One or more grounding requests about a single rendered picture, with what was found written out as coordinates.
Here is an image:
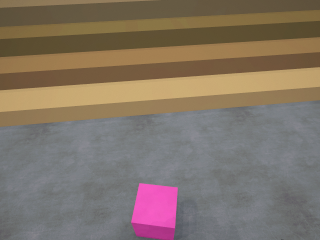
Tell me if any carton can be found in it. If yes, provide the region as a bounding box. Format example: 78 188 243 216
131 183 178 240

